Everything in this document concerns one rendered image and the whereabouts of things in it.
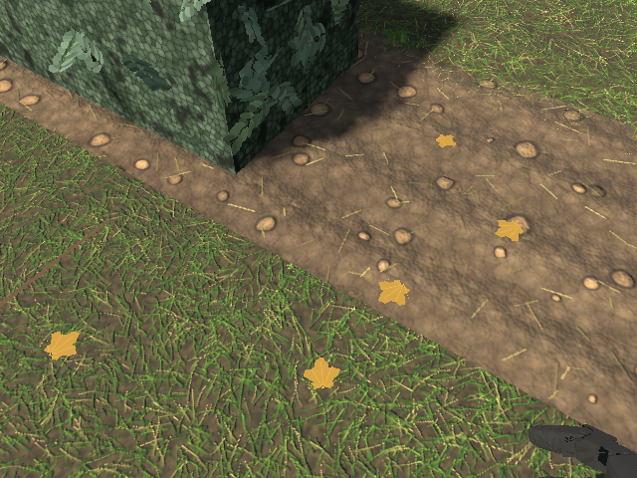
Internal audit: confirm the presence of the robot right hand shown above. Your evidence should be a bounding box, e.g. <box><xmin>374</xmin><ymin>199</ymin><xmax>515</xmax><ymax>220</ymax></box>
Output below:
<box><xmin>529</xmin><ymin>424</ymin><xmax>637</xmax><ymax>478</ymax></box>

